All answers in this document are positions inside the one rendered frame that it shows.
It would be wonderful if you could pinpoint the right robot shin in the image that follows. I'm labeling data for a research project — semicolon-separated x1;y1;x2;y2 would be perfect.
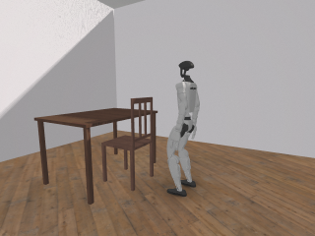
178;154;192;183

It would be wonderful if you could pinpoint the right robot hand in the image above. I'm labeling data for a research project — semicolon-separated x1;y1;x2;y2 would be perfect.
189;125;197;140

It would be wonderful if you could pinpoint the table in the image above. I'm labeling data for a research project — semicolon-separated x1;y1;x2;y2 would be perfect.
33;108;158;205

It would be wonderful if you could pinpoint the right robot forearm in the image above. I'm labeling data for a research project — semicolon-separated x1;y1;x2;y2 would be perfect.
191;106;200;125

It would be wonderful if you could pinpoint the chair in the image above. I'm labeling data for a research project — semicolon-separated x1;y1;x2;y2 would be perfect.
101;97;154;191

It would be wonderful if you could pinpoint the humanoid robot torso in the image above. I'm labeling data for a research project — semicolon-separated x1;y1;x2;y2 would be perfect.
177;80;196;132

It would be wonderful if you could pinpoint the robot left upper arm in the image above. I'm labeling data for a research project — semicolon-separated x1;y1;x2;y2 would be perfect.
175;82;188;110

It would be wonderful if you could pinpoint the robot right upper arm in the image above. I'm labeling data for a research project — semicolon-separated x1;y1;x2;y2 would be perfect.
194;84;200;108

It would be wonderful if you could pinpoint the left robot forearm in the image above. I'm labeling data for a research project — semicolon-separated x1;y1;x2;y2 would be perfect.
174;103;187;133

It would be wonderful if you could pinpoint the left robot hand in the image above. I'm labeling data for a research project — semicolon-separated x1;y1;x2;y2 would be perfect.
169;131;181;150

